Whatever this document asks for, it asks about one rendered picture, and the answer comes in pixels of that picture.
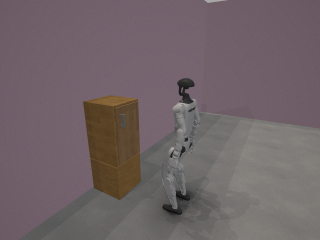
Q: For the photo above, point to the robot left shin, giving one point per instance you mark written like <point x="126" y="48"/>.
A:
<point x="170" y="191"/>

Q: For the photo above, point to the robot right upper arm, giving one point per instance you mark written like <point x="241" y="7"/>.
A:
<point x="196" y="114"/>

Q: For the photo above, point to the cupboard door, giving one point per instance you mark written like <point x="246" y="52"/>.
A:
<point x="128" y="138"/>

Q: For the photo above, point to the left robot hand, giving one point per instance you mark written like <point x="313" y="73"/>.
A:
<point x="174" y="163"/>

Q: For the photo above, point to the handle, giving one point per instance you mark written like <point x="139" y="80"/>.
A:
<point x="123" y="120"/>

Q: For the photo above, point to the right robot hand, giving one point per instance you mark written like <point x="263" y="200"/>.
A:
<point x="192" y="146"/>

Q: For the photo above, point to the robot left forearm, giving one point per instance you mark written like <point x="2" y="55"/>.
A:
<point x="179" y="143"/>

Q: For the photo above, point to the robot right forearm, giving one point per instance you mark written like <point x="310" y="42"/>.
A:
<point x="194" y="132"/>

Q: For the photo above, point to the left robot thigh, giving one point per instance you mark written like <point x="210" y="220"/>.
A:
<point x="165" y="162"/>

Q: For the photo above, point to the robot left upper arm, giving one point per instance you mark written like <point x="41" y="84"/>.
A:
<point x="178" y="111"/>

